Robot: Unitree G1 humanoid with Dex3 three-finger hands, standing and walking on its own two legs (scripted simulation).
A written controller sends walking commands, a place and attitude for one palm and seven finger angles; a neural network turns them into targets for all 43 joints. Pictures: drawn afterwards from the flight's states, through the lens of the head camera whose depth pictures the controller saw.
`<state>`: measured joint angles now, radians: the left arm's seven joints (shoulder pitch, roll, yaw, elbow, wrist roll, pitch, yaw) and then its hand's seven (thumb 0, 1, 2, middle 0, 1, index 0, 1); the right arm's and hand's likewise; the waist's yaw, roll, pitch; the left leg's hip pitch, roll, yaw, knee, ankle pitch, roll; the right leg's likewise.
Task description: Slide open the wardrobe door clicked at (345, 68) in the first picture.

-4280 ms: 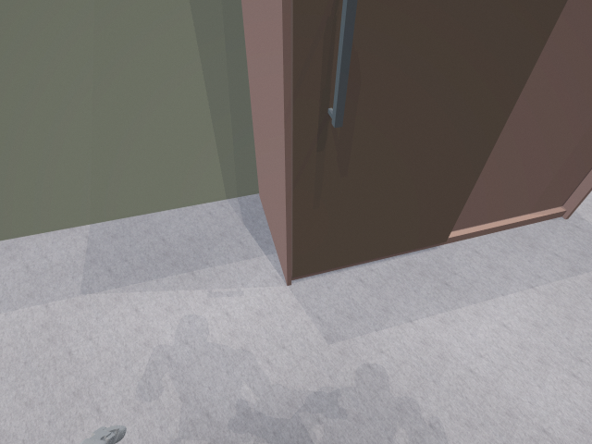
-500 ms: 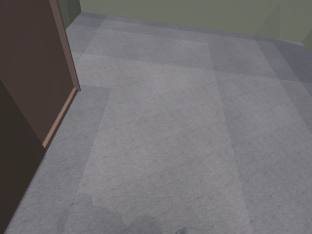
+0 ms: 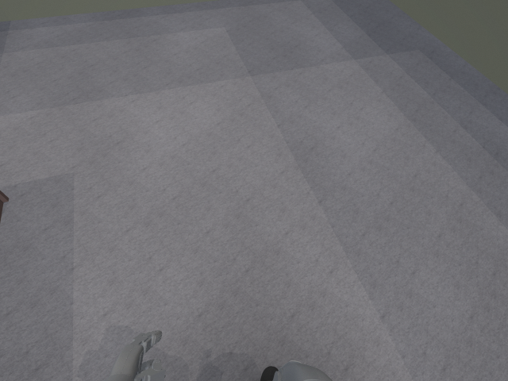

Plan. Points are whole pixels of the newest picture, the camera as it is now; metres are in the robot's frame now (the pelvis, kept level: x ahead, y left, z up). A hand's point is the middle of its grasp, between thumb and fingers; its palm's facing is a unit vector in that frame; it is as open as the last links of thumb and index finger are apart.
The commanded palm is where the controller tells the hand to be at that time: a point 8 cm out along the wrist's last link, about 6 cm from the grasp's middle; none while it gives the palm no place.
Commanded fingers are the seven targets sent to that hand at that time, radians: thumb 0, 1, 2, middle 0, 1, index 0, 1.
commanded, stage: walk to a spot facing it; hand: left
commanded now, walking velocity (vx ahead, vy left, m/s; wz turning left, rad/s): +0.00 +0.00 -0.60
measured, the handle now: out of the picture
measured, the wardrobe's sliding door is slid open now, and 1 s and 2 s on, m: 0.00 0.00 0.00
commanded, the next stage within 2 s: turn to face it in 0.02 s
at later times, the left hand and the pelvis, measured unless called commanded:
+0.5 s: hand (118, 374) +0.15 +0.23 -0.16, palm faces +0.08 -0.98 -0.16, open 7.4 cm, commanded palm none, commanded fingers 0.00 0.90 0.90 -0.20 -0.30 -0.20 -0.30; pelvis +0.08 +0.05 +0.01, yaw +1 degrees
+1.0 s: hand out of the picture +0.08 +0.22 -0.12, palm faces +0.32 -0.91 -0.28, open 7.4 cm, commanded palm none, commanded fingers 0.00 0.90 0.90 -0.20 -0.30 -0.20 -0.30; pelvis +0.04 +0.00 +0.02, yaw +18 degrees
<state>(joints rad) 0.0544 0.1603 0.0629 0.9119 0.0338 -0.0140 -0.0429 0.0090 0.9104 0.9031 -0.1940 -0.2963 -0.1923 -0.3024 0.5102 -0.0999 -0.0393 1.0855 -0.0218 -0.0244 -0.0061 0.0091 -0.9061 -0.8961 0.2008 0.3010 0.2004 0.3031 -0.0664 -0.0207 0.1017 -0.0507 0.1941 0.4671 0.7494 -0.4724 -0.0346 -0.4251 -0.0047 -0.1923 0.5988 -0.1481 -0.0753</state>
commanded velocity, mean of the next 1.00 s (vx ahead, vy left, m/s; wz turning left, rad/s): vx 0.00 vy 0.00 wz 0.49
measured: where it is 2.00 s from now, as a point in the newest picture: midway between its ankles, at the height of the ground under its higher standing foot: outside the picture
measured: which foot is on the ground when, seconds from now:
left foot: down 0.00-0.00, up 0.02-0.36, down 0.38-0.86, up 0.88-1.00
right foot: down 0.00-0.42, up 0.44-0.84, down 0.86-1.00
